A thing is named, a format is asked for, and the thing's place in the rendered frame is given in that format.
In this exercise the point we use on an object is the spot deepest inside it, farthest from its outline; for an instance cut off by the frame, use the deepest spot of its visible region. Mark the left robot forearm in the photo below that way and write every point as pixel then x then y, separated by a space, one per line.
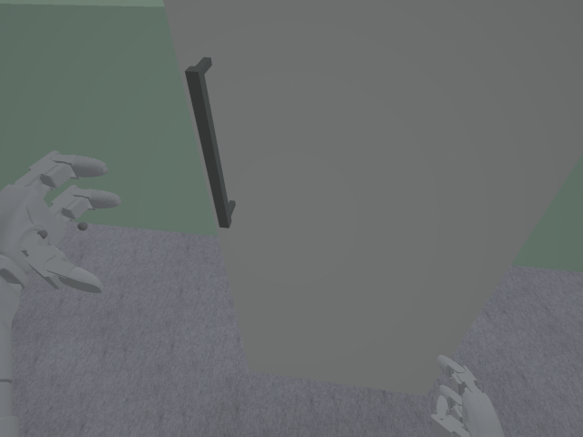
pixel 13 282

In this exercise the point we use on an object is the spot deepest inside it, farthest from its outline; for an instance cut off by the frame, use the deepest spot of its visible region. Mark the robot right hand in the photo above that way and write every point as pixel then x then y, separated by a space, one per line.
pixel 474 413

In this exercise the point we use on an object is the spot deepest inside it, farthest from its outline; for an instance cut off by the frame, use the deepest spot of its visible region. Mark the robot left hand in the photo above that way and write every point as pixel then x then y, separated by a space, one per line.
pixel 23 213

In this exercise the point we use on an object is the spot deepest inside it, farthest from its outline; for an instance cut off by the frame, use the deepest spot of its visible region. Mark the handle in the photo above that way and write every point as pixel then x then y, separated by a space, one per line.
pixel 201 106

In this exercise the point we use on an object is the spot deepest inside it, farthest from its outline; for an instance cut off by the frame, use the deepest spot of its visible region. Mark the fridge door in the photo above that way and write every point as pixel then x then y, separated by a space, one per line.
pixel 388 160

